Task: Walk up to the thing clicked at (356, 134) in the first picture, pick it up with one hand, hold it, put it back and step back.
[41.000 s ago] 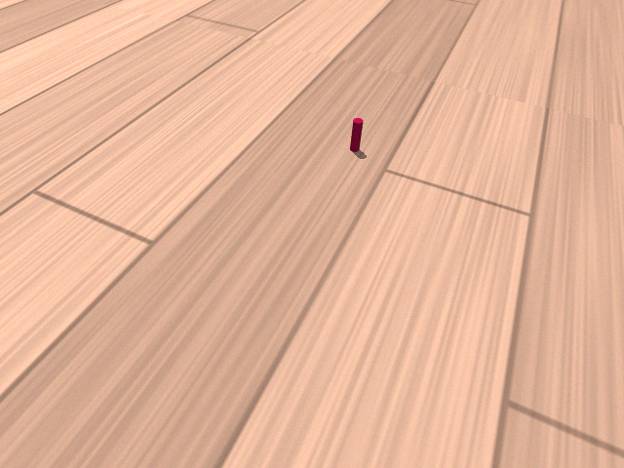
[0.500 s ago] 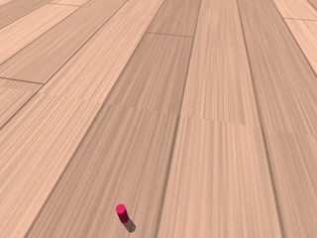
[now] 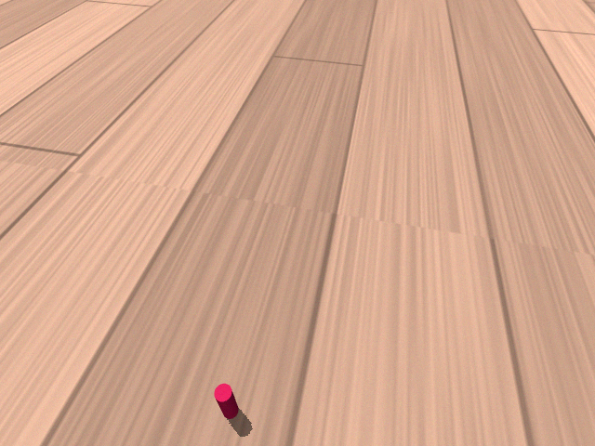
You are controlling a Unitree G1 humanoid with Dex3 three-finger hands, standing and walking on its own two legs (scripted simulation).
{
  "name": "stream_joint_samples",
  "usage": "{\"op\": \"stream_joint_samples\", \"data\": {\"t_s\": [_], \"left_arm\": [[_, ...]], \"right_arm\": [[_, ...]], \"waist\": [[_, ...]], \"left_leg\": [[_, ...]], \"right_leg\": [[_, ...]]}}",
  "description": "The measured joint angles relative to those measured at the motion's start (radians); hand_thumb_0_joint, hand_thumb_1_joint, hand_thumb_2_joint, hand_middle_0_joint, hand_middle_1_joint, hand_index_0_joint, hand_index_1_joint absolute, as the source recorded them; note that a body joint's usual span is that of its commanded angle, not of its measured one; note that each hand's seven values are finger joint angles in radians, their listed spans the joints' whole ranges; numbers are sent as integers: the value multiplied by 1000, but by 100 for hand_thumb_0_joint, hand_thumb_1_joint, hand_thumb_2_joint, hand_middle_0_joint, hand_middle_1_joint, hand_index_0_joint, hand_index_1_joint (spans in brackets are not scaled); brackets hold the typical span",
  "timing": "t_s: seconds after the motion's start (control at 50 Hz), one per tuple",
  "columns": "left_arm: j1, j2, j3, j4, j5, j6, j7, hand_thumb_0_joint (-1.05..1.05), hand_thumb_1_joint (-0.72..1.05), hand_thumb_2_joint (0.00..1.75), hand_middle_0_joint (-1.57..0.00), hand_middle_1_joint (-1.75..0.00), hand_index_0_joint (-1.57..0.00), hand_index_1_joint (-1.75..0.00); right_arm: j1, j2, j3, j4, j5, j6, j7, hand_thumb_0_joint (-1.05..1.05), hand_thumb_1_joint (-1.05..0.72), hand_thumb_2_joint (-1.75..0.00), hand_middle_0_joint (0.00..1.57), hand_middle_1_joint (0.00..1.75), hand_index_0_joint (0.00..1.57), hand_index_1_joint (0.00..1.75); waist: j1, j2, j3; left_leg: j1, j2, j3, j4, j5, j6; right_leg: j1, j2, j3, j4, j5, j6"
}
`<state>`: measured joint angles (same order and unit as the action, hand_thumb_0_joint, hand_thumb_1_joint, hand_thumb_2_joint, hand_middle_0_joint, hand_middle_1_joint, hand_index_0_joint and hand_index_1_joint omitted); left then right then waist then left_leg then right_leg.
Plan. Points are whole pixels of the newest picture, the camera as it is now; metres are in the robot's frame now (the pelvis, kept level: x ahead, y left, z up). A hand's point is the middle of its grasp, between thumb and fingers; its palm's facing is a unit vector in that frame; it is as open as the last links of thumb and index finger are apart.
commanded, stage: stand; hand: left
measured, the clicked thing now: (227, 402) +0.39 +0.20 -0.70
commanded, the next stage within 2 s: step back in 0.24 s
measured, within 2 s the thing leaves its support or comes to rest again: neither
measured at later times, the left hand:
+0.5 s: hand out of the picture +0.09 +0.30 -0.17, palm faces -0.01 -0.92 -0.38, open 7.4 cm
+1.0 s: hand out of the picture -0.01 +0.31 -0.17, palm faces -0.07 -0.92 -0.39, open 7.4 cm
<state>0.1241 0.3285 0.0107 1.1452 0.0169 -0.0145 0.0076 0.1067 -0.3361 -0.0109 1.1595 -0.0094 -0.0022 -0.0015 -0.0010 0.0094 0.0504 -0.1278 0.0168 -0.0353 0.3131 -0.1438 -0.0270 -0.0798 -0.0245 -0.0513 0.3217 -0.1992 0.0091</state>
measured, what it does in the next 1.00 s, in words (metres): walks backwards: right foot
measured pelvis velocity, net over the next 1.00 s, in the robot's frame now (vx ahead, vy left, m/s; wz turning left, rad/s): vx -0.12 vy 0.05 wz -0.04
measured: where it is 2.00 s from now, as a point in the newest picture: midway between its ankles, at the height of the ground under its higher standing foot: outside the picture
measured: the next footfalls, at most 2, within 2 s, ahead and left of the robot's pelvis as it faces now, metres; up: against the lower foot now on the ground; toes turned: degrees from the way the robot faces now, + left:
right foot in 0.94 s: -0.09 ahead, -0.07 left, +0.00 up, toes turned +0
left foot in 1.26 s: -0.15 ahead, +0.18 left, +0.00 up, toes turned -2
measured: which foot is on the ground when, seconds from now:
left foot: down 0.00-0.96, up 0.98-1.00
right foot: down 0.00-0.54, up 0.56-0.92, down 0.94-1.00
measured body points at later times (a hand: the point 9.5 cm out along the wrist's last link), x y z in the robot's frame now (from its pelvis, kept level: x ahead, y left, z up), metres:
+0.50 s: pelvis -0.03 +0.03 -0.02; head +0.03 +0.04 +0.42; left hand +0.09 +0.34 -0.15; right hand +0.05 -0.30 -0.14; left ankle -0.03 +0.14 -0.74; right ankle -0.01 -0.12 -0.75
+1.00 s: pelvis -0.12 +0.05 -0.03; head -0.06 +0.03 +0.41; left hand -0.01 +0.35 -0.15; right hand -0.02 -0.27 -0.15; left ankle -0.04 +0.14 -0.74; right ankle -0.13 -0.07 -0.75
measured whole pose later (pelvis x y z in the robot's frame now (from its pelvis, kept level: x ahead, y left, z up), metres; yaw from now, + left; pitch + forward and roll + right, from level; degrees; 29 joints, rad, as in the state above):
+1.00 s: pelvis -0.12 +0.05 -0.03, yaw -2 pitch -2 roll -1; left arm 0.15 0.35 0.08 0.89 0.03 0.03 0.00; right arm 0.10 -0.38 -0.05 0.86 0.00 0.05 -0.01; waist -0.02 0.04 0.18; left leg -0.44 -0.02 -0.02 0.78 -0.37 0.03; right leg -0.26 0.04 0.03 0.67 -0.37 -0.02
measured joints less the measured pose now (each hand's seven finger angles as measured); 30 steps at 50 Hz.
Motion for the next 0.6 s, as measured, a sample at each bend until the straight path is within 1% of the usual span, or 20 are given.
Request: {"op": "stream_joint_samples", "data": {"t_s": [0.24, 0.3, 0.36, 0.42, 0.44, 0.46, 0.48, 0.5, 0.52, 0.54, 0.56, 0.58, 0.6], "left_arm": [[-4, 4, -1, -10, 1, 0, -3, 1, 90, 90, -20, -30, -21, -30], [-12, 5, 27, -40, -16, 7, -5, 1, 90, 90, -20, -30, -21, -30], [-27, 15, 48, -84, -19, 21, -2, 1, 90, 90, -20, -30, -21, -30], [-38, 25, 60, -128, -4, 40, 1, 1, 90, 90, -20, -30, -21, -30], [-43, 30, 62, -142, 1, 45, 3, 1, 90, 90, -20, -30, -21, -30], [-48, 36, 63, -154, 5, 48, 5, 1, 90, 90, -20, -30, -21, -30], [-56, 42, 63, -167, 7, 51, 6, 1, 90, 90, -20, -30, -21, -30], [-64, 50, 62, -181, 7, 54, 7, 1, 90, 90, -20, -30, -21, -30], [-73, 55, 62, -195, 4, 58, 6, 1, 90, 90, -20, -30, -21, -30], [-88, 63, 63, -209, -1, 63, 6, 1, 90, 90, -20, -30, -21, -30], [-105, 70, 67, -221, -7, 68, 10, 1, 90, 90, -20, -30, -21, -30], [-117, 72, 69, -230, -10, 72, 15, 1, 90, 90, -20, -30, -21, -30], [-126, 73, 70, -234, -10, 75, 20, 1, 90, 90, -20, -30, -21, -30]], "right_arm": [[0, -2, 1, -2, 0, 0, 0, 0, -90, -90, 21, 30, 20, 30], [-11, -13, -8, -41, 8, 16, 6, 0, -90, -90, 21, 30, 20, 30], [-23, -29, -24, -97, 15, 28, 6, 0, -90, -90, 21, 30, 20, 30], [-13, -47, -41, -147, 13, 49, 9, 0, -90, -90, 21, 30, 20, 30], [-6, -52, -45, -163, 14, 54, 11, 0, -90, -90, 21, 30, 20, 30], [2, -56, -47, -176, 15, 56, 12, 0, -90, -90, 21, 30, 20, 30], [12, -60, -49, -186, 15, 55, 13, 0, -90, -90, 21, 30, 20, 30], [22, -63, -51, -193, 12, 52, 14, 0, -90, -90, 21, 30, 20, 30], [34, -68, -54, -199, 6, 48, 14, 0, -90, -90, 21, 30, 20, 30], [39, -65, -59, -200, -4, 44, 11, 0, -90, -90, 21, 30, 20, 30], [39, -56, -60, -200, -11, 42, 10, 0, -90, -90, 21, 30, 20, 30], [40, -50, -57, -203, -13, 41, 12, 0, -90, -90, 21, 30, 20, 30], [43, -43, -54, -208, -13, 40, 12, 0, -90, -90, 21, 30, 20, 30]], "waist": [[-2, -1, -4], [-10, 9, 25], [-14, 13, 75], [-13, 1, 98], [-15, -6, 101], [-18, -12, 104], [-20, -17, 105], [-24, -22, 107], [-28, -22, 108], [-27, -36, 118], [-21, -52, 136], [-22, -55, 151], [-28, -53, 160]], "left_leg": [[1, 4, -1, -2, -3, -4], [-53, 8, -8, 80, -31, 4], [-133, 1, -7, 220, -48, 33], [-207, -41, -13, 435, -228, 67], [-219, -51, -13, 483, -265, 74], [-221, -55, -9, 500, -278, 78], [-214, -52, -4, 484, -268, 79], [-195, -46, 3, 434, -231, 78], [-170, -39, 4, 365, -172, 69], [-166, -49, 9, 349, -197, 59], [-173, -57, 18, 360, -206, 60], [-182, -56, 18, 367, -204, 64], [-188, -54, 11, 363, -194, 68]], "right_leg": [[1, 4, -1, -2, -3, -4], [-34, 9, -6, 45, -17, -8], [-76, 5, -8, 110, -37, -12], [-126, -19, 3, 187, -65, -6], [-143, -28, 7, 210, -72, -2], [-161, -36, 9, 231, -80, 4], [-179, -43, 10, 254, -88, 11], [-199, -49, 10, 283, -99, 19], [-222, -53, 8, 318, -114, 27], [-249, -63, 20, 362, -126, 18], [-276, -48, 69, 419, -194, 0], [-301, -9, 122, 493, -279, -11], [-324, 34, 163, 572, -337, -20]]}}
